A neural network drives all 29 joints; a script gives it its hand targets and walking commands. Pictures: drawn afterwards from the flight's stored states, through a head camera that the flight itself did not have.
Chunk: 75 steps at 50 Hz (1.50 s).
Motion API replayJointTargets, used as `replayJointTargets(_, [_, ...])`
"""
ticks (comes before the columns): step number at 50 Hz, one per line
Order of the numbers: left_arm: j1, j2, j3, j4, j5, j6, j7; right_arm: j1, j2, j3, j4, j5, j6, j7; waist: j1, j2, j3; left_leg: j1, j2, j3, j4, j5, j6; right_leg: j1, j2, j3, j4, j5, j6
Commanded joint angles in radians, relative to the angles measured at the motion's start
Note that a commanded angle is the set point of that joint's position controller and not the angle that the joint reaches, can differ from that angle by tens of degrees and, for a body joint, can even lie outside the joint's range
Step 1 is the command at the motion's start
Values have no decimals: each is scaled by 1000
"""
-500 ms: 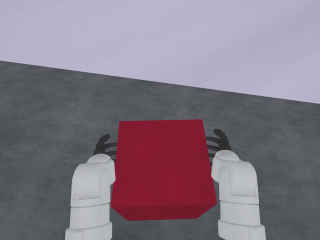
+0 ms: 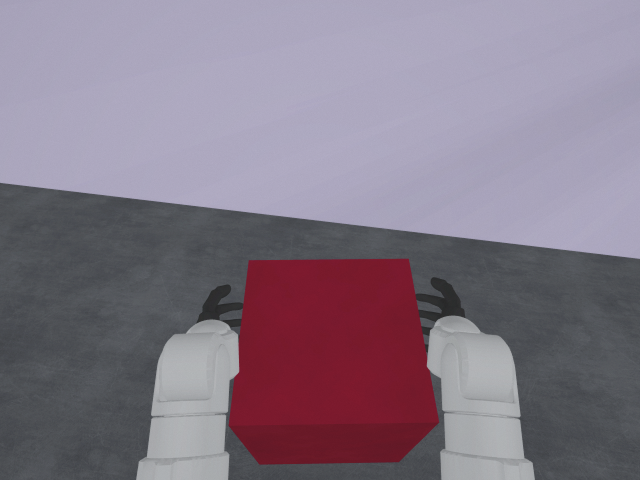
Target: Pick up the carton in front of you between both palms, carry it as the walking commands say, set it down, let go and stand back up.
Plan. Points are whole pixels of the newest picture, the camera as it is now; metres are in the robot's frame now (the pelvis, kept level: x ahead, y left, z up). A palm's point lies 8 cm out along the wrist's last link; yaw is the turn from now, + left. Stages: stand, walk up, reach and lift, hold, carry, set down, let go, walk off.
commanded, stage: carry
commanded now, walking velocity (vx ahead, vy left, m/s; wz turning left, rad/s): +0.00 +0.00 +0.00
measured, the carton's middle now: (329, 368) +0.31 +0.00 -0.02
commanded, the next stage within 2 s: hold in 1.76 s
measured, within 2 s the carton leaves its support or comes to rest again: neither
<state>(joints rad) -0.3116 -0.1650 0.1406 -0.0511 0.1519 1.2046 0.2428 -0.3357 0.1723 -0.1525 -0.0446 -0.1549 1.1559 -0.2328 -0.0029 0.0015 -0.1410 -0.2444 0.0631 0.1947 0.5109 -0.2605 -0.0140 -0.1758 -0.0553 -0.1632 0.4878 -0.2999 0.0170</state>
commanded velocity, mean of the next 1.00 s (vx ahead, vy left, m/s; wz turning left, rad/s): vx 0.00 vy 0.00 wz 0.00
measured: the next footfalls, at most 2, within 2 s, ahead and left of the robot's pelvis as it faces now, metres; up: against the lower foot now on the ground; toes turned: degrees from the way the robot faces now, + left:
none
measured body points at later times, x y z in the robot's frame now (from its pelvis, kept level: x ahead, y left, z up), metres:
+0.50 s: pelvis +0.01 -0.01 +0.00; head +0.00 -0.01 +0.45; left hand +0.30 +0.14 +0.02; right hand +0.31 -0.16 +0.03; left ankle -0.04 +0.10 -0.74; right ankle -0.08 -0.10 -0.74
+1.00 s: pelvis -0.05 -0.01 -0.01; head -0.08 -0.01 +0.44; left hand +0.25 +0.14 +0.02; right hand +0.25 -0.16 +0.03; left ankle -0.05 +0.10 -0.74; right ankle -0.08 -0.10 -0.74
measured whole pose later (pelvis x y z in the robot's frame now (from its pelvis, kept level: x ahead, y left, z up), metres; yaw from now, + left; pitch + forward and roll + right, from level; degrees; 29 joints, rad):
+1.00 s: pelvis -0.05 -0.01 -0.01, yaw +0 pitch +2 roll +0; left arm -0.20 -0.14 0.16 0.21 0.25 0.74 0.04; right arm -0.23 0.15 -0.18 0.22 -0.25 0.70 -0.03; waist 0.00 0.00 -0.13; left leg -0.27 0.07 0.18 0.50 -0.26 0.01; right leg -0.20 -0.05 -0.18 0.49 -0.32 -0.01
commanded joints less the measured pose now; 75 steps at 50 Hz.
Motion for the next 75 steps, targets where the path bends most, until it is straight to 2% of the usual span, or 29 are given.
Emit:
replayJointTargets(1, [-538, -1085, -659, -33, -450, -59, -451, -403, 1127, 667, 67, 438, -5, 448, 7, -8, -250, 140, 73, -58, 10, 668, -5, 103, -96, 50, 30, 778, 2])
replayJointTargets(5, [-530, -1091, -668, -11, -435, -126, -462, -377, 1126, 664, 90, 416, -73, 461, 4, 28, -258, 204, 84, -65, 21, 800, 10, 57, -69, 30, 13, 645, 13])
replayJointTargets(7, [-519, -1086, -671, -3, -427, -160, -467, -364, 1122, 665, 94, 404, -107, 465, 4, 27, -253, 204, 83, -65, 26, 793, 13, 68, -63, 24, -14, 638, 15])
replayJointTargets(11, [-462, -1067, -665, 30, -399, -228, -476, -317, 1103, 663, 113, 373, -174, 468, 7, -43, -257, 99, 50, -41, 5, 576, -5, 184, -91, 41, 25, 870, -2])
replayJointTargets(13, [-435, -1055, -657, 44, -379, -266, -478, -298, 1091, 659, 121, 357, -210, 471, 9, -55, -248, 107, 37, -34, -38, 539, -8, 181, -98, 44, 43, 897, -9])
replayJointTargets(15, [-415, -1041, -647, 52, -358, -306, -479, -280, 1080, 649, 134, 338, -248, 474, 7, -19, -254, 196, 55, -46, -29, 682, -2, 102, -89, 35, 55, 772, 0])
replayJointTargets(17, [-398, -1026, -639, 56, -335, -346, -479, -256, 1069, 633, 150, 313, -289, 476, 3, 33, -266, 284, 102, -74, 6, 886, 18, 17, -66, 18, 27, 560, 18])
replayJointTargets(18, [-389, -1016, -636, 55, -322, -366, -478, -246, 1061, 627, 153, 298, -310, 475, 2, 53, -258, 299, 115, -81, 11, 930, 27, 1, -54, 12, -17, 475, 22])
replayJointTargets(19, [-379, -1004, -635, 53, -309, -386, -476, -236, 1050, 621, 152, 282, -331, 473, 2, 61, -248, 288, 118, -83, 17, 923, 30, 13, -50, 10, -51, 454, 22])
replayJointTargets(20, [-367, -988, -632, 52, -296, -406, -473, -224, 1035, 616, 152, 263, -351, 469, 2, 54, -241, 247, 113, -79, 25, 869, 28, 55, -54, 12, -64, 507, 19])
replayJointTargets(21, [-356, -968, -627, 51, -282, -425, -470, -210, 1013, 606, 152, 240, -369, 462, 3, 28, -238, 178, 100, -70, 35, 761, 21, 118, -70, 23, -53, 625, 12])
replayJointTargets(23, [-344, -916, -592, 64, -240, -464, -459, -195, 959, 565, 169, 191, -405, 451, 7, -54, -241, 47, 69, -51, 30, 461, -1, 227, -128, 59, -7, 909, -13])
replayJointTargets(24, [-342, -891, -561, 81, -214, -485, -454, -200, 937, 540, 184, 169, -424, 449, 6, -75, -231, 34, 56, -49, -4, 364, -5, 229, -145, 65, -4, 964, -24])
replayJointTargets(25, [-342, -869, -528, 99, -187, -506, -450, -209, 916, 515, 202, 148, -443, 447, 4, -79, -222, 51, 53, -50, -33, 342, -4, 210, -150, 65, -1, 952, -30])
replayJointTargets(26, [-342, -853, -504, 116, -166, -526, -446, -220, 899, 495, 220, 133, -463, 446, 5, -69, -222, 88, 60, -54, -32, 392, 1, 176, -149, 64, 3, 893, -29])
replayJointTargets(28, [-345, -840, -478, 147, -142, -559, -444, -234, 884, 474, 250, 117, -496, 444, 5, -30, -247, 162, 93, -78, 15, 574, 14, 107, -132, 56, 14, 723, -20])
replayJointTargets(30, [-358, -845, -477, 166, -135, -580, -445, -242, 886, 469, 269, 113, -517, 443, 3, -9, -257, 161, 112, -92, 29, 618, 23, 91, -115, 52, 16, 599, -18])
replayJointTargets(34, [-373, -870, -500, 169, -145, -586, -445, -251, 905, 487, 268, 124, -525, 444, 1, -3, -229, 107, 111, -96, 8, 453, 24, 72, -119, 65, 3, 490, -28])
replayJointTargets(38, [-370, -878, -545, 127, -175, -554, -443, -247, 915, 527, 231, 153, -494, 443, 0, 2, -202, 94, 116, -104, -15, 393, 26, 48, -118, 69, -18, 399, -27])
replayJointTargets(49, [-381, -867, -506, 166, -163, -522, -447, -263, 901, 487, 261, 140, -463, 447, 1, 1, -139, 55, 115, -123, -80, 217, 29, -15, -116, 88, -81, 197, -37])
replayJointTargets(60, [-379, -880, -510, 159, -167, -517, -452, -265, 912, 493, 250, 145, -458, 451, 1, 0, -156, 49, 113, -128, -89, 180, 29, -32, -115, 94, -90, 158, -43])
replayJointTargets(75, [-366, -876, -515, 148, -169, -514, -451, -258, 906, 499, 235, 147, -456, 450, 1, 0, -166, 40, 111, -130, -84, 180, 25, -44, -114, 98, -85, 165, -46])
